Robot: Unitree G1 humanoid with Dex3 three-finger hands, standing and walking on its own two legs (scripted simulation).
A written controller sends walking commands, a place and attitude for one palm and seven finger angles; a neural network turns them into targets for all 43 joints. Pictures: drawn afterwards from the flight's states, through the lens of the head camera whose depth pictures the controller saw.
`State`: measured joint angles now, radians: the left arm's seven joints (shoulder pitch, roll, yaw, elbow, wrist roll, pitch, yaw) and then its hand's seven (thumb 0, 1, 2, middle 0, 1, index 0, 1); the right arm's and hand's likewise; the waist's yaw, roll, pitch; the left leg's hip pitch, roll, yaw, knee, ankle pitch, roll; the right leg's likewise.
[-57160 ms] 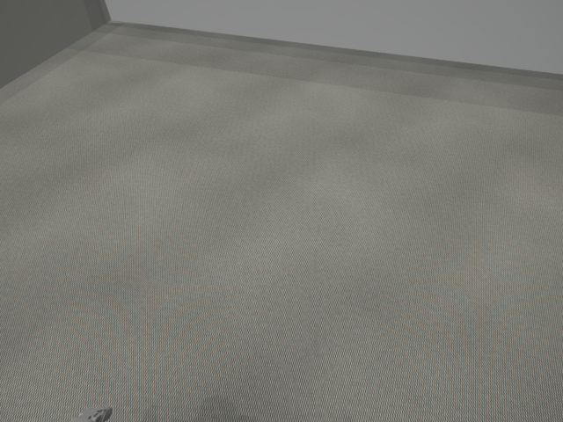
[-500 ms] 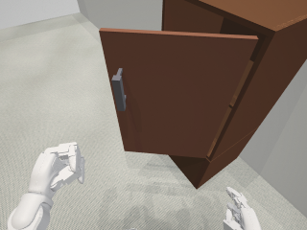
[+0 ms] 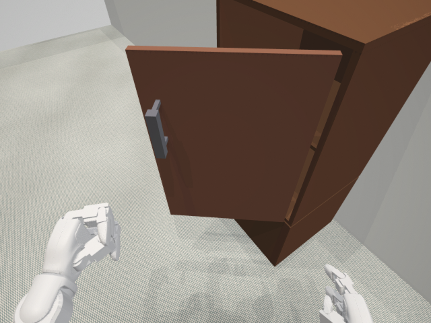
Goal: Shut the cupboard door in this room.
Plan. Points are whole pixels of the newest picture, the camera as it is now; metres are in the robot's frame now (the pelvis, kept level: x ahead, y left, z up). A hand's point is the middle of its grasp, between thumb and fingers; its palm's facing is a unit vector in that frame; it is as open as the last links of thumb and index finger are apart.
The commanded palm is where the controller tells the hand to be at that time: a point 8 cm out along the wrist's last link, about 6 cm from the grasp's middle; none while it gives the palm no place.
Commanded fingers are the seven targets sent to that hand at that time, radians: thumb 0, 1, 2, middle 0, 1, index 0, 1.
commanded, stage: bring the fist close to the handle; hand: left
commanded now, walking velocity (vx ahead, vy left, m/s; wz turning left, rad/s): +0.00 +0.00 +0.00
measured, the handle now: (159, 129) +0.49 +0.17 +0.09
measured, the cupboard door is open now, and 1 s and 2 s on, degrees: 50 50 45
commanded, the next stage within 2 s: push the door shut along its arc in 1.40 s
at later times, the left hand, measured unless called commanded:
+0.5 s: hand (140, 196) +0.31 +0.16 +0.10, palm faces -0.02 -1.00 -0.03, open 3.1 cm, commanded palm +0.29 +0.21 +0.10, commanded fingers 0.00 0.90 0.90 -1.30 -1.50 -1.30 -1.50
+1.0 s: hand (160, 166) +0.38 +0.14 +0.10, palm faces -0.02 -1.00 -0.02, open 3.1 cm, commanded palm +0.36 +0.19 +0.10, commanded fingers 0.00 0.90 0.90 -1.30 -1.50 -1.30 -1.50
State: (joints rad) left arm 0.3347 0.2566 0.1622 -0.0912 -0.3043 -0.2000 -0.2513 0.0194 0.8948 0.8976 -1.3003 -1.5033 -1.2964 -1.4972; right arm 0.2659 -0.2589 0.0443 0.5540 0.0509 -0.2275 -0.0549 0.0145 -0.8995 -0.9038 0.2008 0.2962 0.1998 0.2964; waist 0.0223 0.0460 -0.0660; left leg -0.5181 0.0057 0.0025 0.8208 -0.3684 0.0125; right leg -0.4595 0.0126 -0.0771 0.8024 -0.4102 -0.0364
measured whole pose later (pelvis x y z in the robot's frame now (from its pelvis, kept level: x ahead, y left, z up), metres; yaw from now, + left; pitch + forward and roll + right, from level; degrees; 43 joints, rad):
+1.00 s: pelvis +0.00 +0.00 +0.00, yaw -1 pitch +6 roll +0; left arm -0.34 0.21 0.12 0.51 -0.19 -0.21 -0.10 0.02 0.90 0.90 -1.30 -1.50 -1.30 -1.50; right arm 0.26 -0.26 0.03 0.63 0.05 -0.10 -0.03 0.01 -0.90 -0.90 0.20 0.30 0.20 0.30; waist -0.02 0.03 -0.06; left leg -0.54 0.00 0.03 0.78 -0.35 0.02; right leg -0.50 0.01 -0.05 0.79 -0.40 -0.03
